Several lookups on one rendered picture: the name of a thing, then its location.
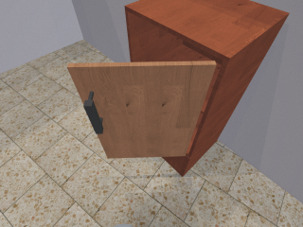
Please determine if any handle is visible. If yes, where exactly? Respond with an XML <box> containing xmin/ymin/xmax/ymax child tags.
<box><xmin>83</xmin><ymin>91</ymin><xmax>103</xmax><ymax>134</ymax></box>

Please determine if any cupboard door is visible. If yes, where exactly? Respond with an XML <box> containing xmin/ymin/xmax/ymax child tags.
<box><xmin>67</xmin><ymin>61</ymin><xmax>217</xmax><ymax>159</ymax></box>

